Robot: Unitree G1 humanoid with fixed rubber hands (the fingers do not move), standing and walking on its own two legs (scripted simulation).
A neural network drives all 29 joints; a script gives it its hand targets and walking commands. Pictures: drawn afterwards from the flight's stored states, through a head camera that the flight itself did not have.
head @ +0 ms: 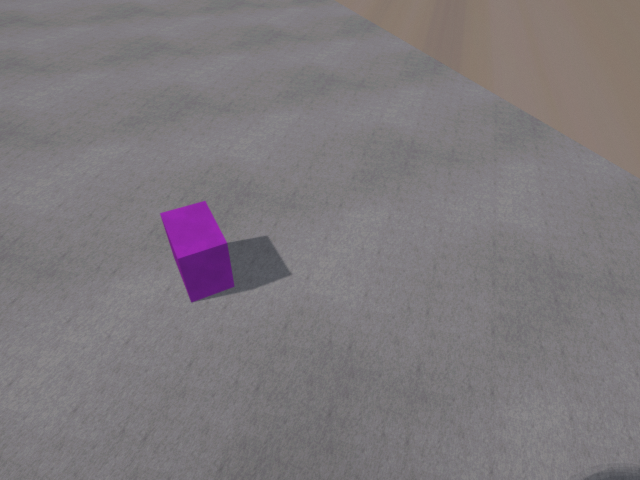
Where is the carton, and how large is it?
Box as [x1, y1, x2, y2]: [160, 201, 234, 302]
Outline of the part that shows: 205,201 160,213 174,258 191,302 234,286 226,242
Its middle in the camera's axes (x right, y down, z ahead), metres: -0.47 +0.03 +1.51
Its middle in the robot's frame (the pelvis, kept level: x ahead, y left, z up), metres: +1.07 +0.47 -0.65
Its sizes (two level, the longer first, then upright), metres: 0.256 0.173 0.251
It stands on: the floor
